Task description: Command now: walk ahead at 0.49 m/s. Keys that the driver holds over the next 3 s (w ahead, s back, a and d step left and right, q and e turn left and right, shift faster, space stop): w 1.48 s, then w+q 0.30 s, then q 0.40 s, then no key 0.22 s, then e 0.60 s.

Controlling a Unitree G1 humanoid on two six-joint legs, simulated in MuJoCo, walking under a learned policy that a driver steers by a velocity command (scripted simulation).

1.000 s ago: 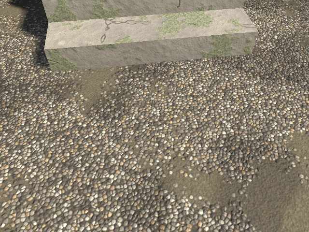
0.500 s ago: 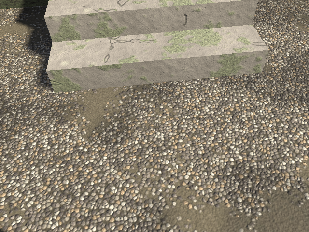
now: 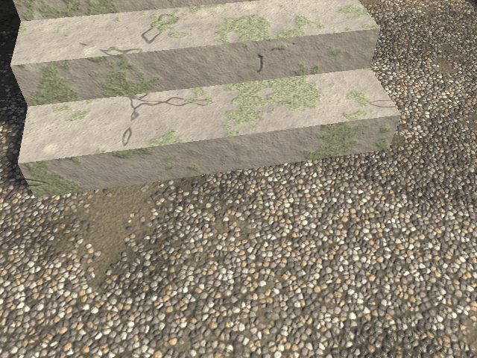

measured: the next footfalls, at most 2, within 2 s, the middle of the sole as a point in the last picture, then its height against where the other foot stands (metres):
right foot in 0.30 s outside the picture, level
left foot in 0.86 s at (217, 313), level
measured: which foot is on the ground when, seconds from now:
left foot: down 0.00-0.32, up 0.34-0.84, down 0.86-1.00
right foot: up 0.00-0.28, down 0.30-0.86, up 0.88-1.00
